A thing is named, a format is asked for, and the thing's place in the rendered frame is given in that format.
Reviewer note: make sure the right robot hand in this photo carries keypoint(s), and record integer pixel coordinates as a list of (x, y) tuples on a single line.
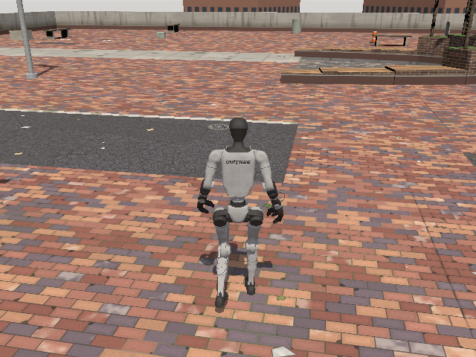
[(278, 212)]

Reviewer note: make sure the left robot shin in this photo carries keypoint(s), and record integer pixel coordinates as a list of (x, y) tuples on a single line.
[(222, 271)]

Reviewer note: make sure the left robot forearm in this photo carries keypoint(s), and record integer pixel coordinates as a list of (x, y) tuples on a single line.
[(203, 193)]

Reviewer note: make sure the robot left upper arm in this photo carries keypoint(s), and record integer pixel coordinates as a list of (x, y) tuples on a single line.
[(214, 157)]

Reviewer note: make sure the robot right upper arm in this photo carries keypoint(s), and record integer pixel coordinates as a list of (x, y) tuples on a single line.
[(265, 169)]

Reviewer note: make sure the left robot thigh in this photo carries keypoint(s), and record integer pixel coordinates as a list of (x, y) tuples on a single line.
[(220, 220)]

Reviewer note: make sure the right robot forearm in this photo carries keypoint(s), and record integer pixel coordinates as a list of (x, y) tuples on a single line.
[(274, 198)]

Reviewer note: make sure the left robot hand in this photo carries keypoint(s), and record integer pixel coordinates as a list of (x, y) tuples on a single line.
[(200, 206)]

